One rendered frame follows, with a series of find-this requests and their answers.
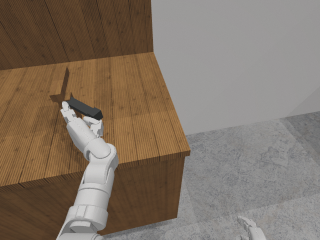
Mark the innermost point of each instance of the robot right hand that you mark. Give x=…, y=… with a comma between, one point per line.
x=254, y=232

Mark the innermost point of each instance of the left robot forearm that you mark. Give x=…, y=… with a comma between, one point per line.
x=89, y=212

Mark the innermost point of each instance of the counter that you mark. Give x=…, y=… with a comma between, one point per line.
x=101, y=53

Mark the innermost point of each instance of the robot left hand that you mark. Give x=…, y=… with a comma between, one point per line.
x=78, y=129

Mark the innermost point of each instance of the tap lever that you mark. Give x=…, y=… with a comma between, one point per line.
x=84, y=109

